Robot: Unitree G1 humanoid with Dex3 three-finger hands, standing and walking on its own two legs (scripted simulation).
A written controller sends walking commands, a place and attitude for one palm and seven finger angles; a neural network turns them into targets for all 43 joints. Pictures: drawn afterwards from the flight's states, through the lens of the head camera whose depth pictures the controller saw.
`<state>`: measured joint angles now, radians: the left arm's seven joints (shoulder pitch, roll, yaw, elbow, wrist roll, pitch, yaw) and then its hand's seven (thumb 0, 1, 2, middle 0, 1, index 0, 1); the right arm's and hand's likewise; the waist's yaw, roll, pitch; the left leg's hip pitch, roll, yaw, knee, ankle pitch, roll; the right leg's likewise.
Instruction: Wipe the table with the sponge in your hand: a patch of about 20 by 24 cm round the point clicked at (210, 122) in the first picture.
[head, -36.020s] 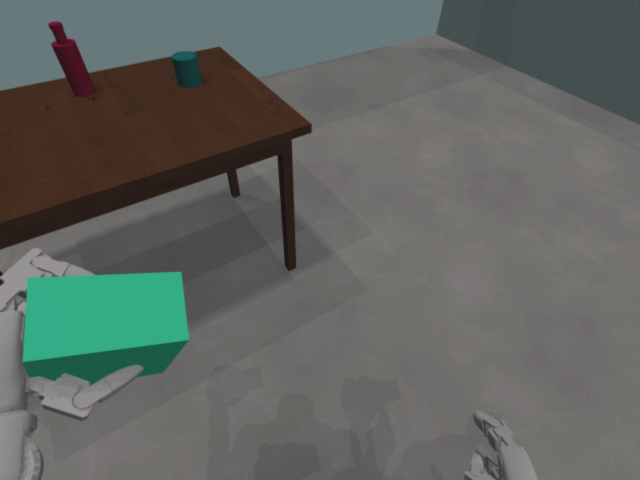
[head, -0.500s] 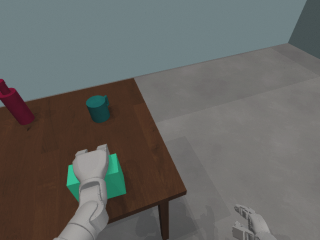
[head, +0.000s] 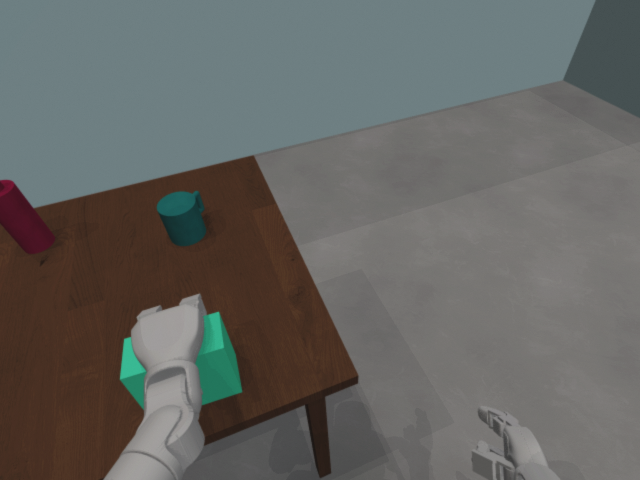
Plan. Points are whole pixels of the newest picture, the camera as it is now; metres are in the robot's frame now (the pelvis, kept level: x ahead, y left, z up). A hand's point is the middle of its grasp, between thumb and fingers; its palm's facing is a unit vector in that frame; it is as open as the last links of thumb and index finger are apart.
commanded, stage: wipe back along the middle lane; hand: left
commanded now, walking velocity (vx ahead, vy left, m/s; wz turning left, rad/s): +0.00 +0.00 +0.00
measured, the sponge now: (189, 373) +0.27 +0.23 -0.06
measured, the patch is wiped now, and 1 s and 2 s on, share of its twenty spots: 0.75 0.75 0.80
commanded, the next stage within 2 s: slide across to the third lane in 0.46 s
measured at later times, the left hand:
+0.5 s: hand (184, 355) +0.28 +0.23 -0.01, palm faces -0.06 -0.06 -1.00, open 10.6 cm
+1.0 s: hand (192, 351) +0.28 +0.22 -0.01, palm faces -0.09 -0.05 -0.99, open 10.6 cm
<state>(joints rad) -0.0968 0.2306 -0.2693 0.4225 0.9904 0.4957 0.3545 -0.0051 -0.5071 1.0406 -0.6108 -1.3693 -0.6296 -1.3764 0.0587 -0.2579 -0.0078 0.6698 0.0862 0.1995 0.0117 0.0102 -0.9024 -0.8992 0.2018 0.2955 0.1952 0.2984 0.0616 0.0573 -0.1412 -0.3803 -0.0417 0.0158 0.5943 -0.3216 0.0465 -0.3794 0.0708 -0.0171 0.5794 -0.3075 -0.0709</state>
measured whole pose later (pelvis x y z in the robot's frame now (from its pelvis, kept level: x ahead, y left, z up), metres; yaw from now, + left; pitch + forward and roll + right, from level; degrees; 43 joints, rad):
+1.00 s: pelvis +0.00 +0.01 +0.00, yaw +2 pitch +5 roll +0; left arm -0.20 0.20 -0.39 0.49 0.98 0.52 0.32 -0.02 -0.52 1.04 -0.64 -1.34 -0.65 -1.35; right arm 0.04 -0.24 -0.02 0.68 0.09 0.20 0.02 0.01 -0.90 -0.90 0.20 0.30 0.19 0.30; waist 0.09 0.08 -0.13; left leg -0.38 -0.06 -0.01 0.61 -0.32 0.06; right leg -0.37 0.05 -0.04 0.59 -0.31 -0.06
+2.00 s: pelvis -0.02 -0.02 +0.00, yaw +1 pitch +6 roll +0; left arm -0.35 0.12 -0.39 0.72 0.93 0.52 0.40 -0.01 -0.53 1.04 -0.64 -1.34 -0.66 -1.34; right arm 0.05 -0.24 -0.03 0.74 0.08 0.22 0.02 0.01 -0.90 -0.90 0.20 0.30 0.19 0.30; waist 0.06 0.07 -0.14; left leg -0.39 -0.03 -0.01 0.57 -0.28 0.02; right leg -0.39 0.08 -0.04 0.56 -0.27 -0.09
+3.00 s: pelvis -0.04 -0.03 -0.02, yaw -1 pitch +16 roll +0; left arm -0.79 0.31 -0.13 1.18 0.95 0.38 0.39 0.00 -0.59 1.07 -0.71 -1.27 -0.73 -1.28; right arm 0.21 -0.27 -0.02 0.77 0.07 0.10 -0.01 0.01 -0.90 -0.90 0.20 0.30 0.20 0.30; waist -0.08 0.07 -0.16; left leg -0.72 0.00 -0.01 0.76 -0.31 0.02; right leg -0.71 0.12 -0.05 0.70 -0.27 -0.11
